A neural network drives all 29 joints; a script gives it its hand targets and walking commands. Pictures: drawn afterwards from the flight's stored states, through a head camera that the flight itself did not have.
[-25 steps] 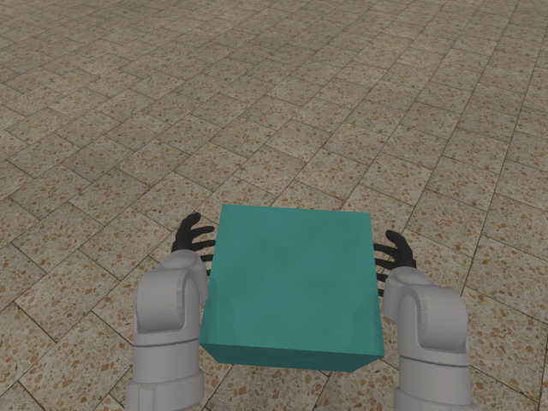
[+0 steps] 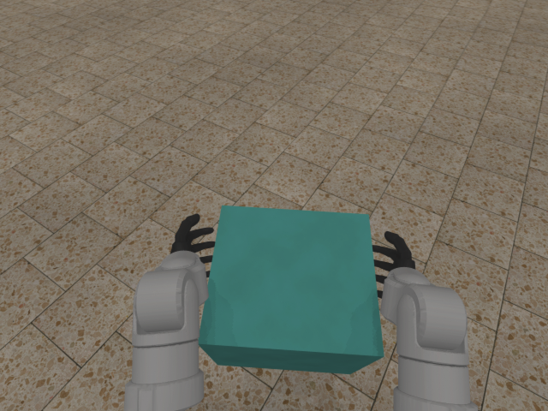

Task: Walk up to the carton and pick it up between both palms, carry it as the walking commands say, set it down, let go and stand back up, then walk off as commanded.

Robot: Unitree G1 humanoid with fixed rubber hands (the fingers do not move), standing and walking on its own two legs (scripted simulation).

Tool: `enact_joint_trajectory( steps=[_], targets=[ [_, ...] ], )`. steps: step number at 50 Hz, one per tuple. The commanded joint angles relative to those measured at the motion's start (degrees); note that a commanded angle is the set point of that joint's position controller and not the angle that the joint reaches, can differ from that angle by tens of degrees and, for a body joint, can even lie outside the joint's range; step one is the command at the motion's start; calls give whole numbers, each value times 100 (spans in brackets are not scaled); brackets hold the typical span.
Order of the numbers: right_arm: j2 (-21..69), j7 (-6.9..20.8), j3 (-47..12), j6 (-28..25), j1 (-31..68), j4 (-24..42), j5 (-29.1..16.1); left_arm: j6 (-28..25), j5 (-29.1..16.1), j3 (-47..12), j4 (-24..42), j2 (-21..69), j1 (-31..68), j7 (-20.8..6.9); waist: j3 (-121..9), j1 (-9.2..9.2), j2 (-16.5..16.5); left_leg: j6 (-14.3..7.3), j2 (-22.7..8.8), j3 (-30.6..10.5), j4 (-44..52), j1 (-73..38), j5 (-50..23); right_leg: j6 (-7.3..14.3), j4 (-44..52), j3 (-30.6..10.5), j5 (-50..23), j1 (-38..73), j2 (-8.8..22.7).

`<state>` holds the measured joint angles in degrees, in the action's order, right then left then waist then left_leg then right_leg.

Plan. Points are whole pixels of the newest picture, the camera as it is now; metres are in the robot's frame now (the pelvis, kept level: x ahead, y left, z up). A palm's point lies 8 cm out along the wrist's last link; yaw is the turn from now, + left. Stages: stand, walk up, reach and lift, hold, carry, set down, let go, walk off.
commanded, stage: carry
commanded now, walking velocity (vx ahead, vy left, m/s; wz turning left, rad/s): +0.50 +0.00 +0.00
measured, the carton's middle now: (289, 293) +0.31 +0.00 -0.01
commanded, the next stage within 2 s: none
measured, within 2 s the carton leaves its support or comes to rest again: neither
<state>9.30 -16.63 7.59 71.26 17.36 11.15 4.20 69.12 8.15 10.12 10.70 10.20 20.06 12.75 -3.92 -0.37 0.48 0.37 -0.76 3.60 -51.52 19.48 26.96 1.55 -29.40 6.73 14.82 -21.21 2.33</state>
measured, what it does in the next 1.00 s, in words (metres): walks ahead: left foot, then right foot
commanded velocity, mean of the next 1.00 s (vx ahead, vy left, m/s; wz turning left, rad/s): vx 0.67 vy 0.00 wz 0.34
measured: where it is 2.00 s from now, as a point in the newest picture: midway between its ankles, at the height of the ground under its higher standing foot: (204, 167)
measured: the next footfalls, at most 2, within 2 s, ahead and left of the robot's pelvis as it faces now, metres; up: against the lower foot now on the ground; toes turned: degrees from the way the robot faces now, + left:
left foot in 0.22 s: +0.27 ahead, +0.14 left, +0.00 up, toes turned +2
right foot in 0.58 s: +0.48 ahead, -0.07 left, +0.00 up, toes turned -8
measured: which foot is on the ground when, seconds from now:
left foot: up 0.00-0.20, down 0.22-0.58, up 0.60-1.00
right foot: down 0.00-0.26, up 0.28-0.56, down 0.58-1.00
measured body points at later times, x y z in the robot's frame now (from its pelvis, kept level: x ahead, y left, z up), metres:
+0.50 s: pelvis +0.31 +0.04 +0.00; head +0.34 +0.05 +0.45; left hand +0.63 +0.18 +0.08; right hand +0.61 -0.11 +0.07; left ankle +0.23 +0.14 -0.74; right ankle +0.35 -0.08 -0.71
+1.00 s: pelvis +0.65 +0.07 -0.02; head +0.66 +0.06 +0.43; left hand +0.95 +0.25 +0.07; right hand +0.96 -0.05 +0.05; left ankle +0.73 +0.22 -0.71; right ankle +0.44 -0.07 -0.73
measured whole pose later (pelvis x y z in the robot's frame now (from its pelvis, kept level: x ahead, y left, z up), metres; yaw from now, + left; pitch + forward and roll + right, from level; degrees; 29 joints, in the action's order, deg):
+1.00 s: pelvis +0.65 +0.07 -0.02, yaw +7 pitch +5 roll +2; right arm 9.3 -16.6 7.8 71.3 17.3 11.5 4.2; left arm 69.1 8.2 10.1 10.7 10.5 20.8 13.1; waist -4.2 -0.5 0.4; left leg 0.1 -1.8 4.9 -43.3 36.2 10.1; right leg -4.1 -19.1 14.2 27.7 6.2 7.7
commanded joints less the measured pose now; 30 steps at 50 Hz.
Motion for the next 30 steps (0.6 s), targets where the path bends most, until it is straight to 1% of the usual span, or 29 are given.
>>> enact_joint_trajectory(
  steps=[1, 2, 3, 4, 5, 6, 7, 8, 9, 10, 11, 12, 13, 14, 15, 16, 17, 18, 19, 20, 21, 22, 23, 24, 26, 27, 28, 29, 30],
  targets=[
    [5988, 2446, -3828, -142, 3781, 538, -2499, 149, -2717, -3983, 57, 6107, 2606, -2325, -2045, 218, 615, 72, -262, -129, -555, 3089, 137, 612, 603, -1966, -3814, 4765, 1802],
    [5967, 2458, -3887, -145, 3595, 492, -2476, 138, -2778, -4004, 123, 6083, 2634, -2341, -2049, 174, 709, 116, -250, -116, -40, 2688, 197, 709, 832, -1805, -3299, 4379, 1697],
    [5922, 2450, -3879, -172, 3557, 485, -2475, 124, -2709, -3963, -33, 6002, 2419, -2341, -1875, 174, 846, 161, -170, 74, 211, 2694, 163, 744, 969, -1710, -3137, 4213, 1685],
    [5898, 2435, -3907, -181, 3594, 617, -2461, 113, -2713, -3984, -17, 6026, 2371, -2338, -1760, 164, 889, 176, -188, 151, 616, 2432, -76, 803, 1113, -1412, -3084, 3905, 1691],
    [5909, 2425, -3889, -168, 3678, 565, -2414, 127, -2713, -3966, -4, 6001, 2472, -2343, -1501, 153, 1108, 177, -129, 314, 917, 2179, -363, 720, 1237, -1173, -3028, 3526, 1586],
    [5852, 2444, -3890, -174, 3540, 614, -2416, 92, -2745, -4049, 210, 5928, 2496, -2338, -1555, 153, 965, 161, 7, 448, 1408, 1623, -794, 614, 1162, -742, -3081, 3259, 1458],
    [5851, 2439, -3858, -181, 3516, 686, -2383, 114, -2678, -4042, 0, 6040, 2202, -2355, -1464, 151, 994, 131, 103, 668, 1887, 1134, -1092, 456, 1035, -394, -3110, 3008, 1394],
    [5895, 2437, -3894, -174, 3678, 713, -2399, 106, -2719, -4106, 195, 6027, 2373, -2366, -1380, 155, 1188, 161, 286, 811, 2279, 801, -1345, 269, 879, -167, -3478, 2876, 1268],
    [5829, 2426, -3913, -145, 3646, 793, -2367, 145, -2581, -3920, -164, 6020, 1980, -2364, -1466, 66, 1350, 82, 505, 1092, 2769, 151, -1927, 55, 340, 138, -4084, 2807, 1099],
    [5896, 2476, -3848, -122, 3622, 618, -2401, 146, -2575, -4009, -110, 6084, 2239, -2333, -1939, -27, 677, 50, 561, 1246, 3125, -1075, -2456, -93, -629, 373, -4408, 2550, 965],
    [6080, 2493, -3902, -119, 3547, 609, -2491, 116, -2586, -4038, 193, 5983, 2445, -2303, -2469, -152, 543, -149, 95, 363, 2933, -2577, -2395, -331, -1774, 309, -3694, 1477, 787],
    [5953, 2495, -3788, -149, 3528, 524, -2453, 146, -2670, -4222, 310, 6052, 2675, -2311, -2707, -127, -789, -617, -1265, -1638, 2659, -3602, -2977, -532, -2871, 263, -1418, 30, 319],
    [5826, 2537, -3638, -149, 3645, 432, -2362, 218, -2664, -4204, 1, 6253, 2546, -2317, -2354, -31, -2087, -1328, -2020, -3231, 2965, -4035, -4412, -493, -3788, -108, 1507, -1492, -369],
    [5887, 2533, -3718, -161, 3776, 587, -2467, 175, -2644, -4197, 144, 6127, 2637, -2306, -2185, -115, -1537, -1472, -1935, -2794, 2732, -4054, -5151, -294, -4240, -577, 1691, -2046, -152],
    [5917, 2517, -3739, -137, 3631, 546, -2470, 225, -2656, -4076, -98, 6144, 2509, -2321, -1921, -161, -837, -1385, -1969, -2546, 2710, -3901, -5291, -233, -3956, -747, 1601, -2227, -58],
    [6081, 2516, -3831, -167, 3857, 761, -2535, 164, -2727, -4128, 95, 6184, 2695, -2317, -1950, -177, -729, -1136, -1776, -2316, 2818, -4141, -5523, -323, -3434, -780, 1336, -2510, -10],
    [6097, 2527, -3807, -158, 3538, 584, -2490, 134, -2819, -4222, 197, 6253, 2784, -2317, -1872, -124, -625, -1060, -1743, -2065, 2985, -3792, -5288, -362, -2949, -715, 1124, -2230, 178],
    [6117, 2540, -3701, -155, 3379, 497, -2500, 127, -2851, -4357, 303, 6235, 2761, -2257, -1847, -114, -1034, -1006, -1597, -1806, 3044, -4027, -5712, -389, -2523, -574, 1123, -2420, 108],
    [6094, 2552, -3728, -164, 3433, 477, -2518, 117, -2791, -4319, 384, 6103, 2819, -2244, -1927, -99, -992, -1062, -1712, -1674, 3193, -3678, -5143, -356, -2021, -498, 1160, -1996, 131],
    [6020, 2541, -3704, -181, 3693, 575, -2507, 131, -2779, -4334, 48, 6321, 2733, -2247, -1686, -90, -1021, -1008, -1612, -1356, 3343, -3366, -4838, -376, -1689, -304, 914, -1894, 156],
    [5891, 2545, -3665, -168, 3550, 607, -2453, 152, -2780, -4328, 10, 6218, 2553, -2241, -1783, -81, -1196, -955, -1483, -1199, 3385, -3178, -4772, -378, -1403, -166, 672, -1515, -2],
    [5942, 2560, -3593, -176, 3527, 499, -2449, 126, -2811, -4392, 163, 6241, 2782, -2214, -1566, -63, -1303, -887, -1314, -910, 3392, -3078, -4925, -370, -970, -55, 435, -1431, -5],
    [5848, 2543, -3674, -206, 3690, 793, -2444, 130, -2716, -4293, 52, 6158, 2503, -2230, -1486, -60, -1162, -822, -1245, -665, 3359, -2787, -4928, -397, -447, 98, 292, -1054, -97],
    [5828, 2582, -3632, -158, 3535, 563, -2386, 130, -2714, -4335, 120, 6165, 2687, -2230, -1448, -79, -1329, -713, -1206, -595, 3416, -2597, -4928, -363, -417, 351, 38, -752, -277],
    [5793, 2586, -3625, -149, 3641, 732, -2342, 147, -2786, -4306, 145, 6219, 2682, -2231, -1339, 12, -1201, -518, -1070, -146, 3014, -2118, -4951, -245, 329, 586, -569, 206, -483],
    [5805, 2566, -3712, -135, 3598, 795, -2392, 159, -2738, -4202, 62, 6232, 2541, -2217, -1907, 65, -913, -287, -848, 203, 2156, -2062, -5476, -134, 741, 502, -993, 1237, -463],
    [5684, 2548, -3678, -128, 3793, 832, -2347, 177, -2774, -4193, 41, 6289, 2604, -2235, -2452, 169, -613, -12, -713, 356, 1165, -1428, -5096, -3, 783, -26, -1125, 2463, -47],
    [5709, 2524, -3741, -114, 3546, 805, -2306, 173, -2750, -4132, 225, 6133, 2496, -2246, -3071, 263, 650, 159, -477, 543, -324, -213, -3536, 322, 652, -1557, -2027, 3858, 1274],
    [5871, 2578, -3820, -34, 3624, 453, -2380, 144, -2533, -3966, -102, 6048, 2400, -2215, -2631, 184, 1773, 146, 168, 326, -1203, 1741, -136, 938, 562, -2806, -3968, 4734, 1897]
  ],
)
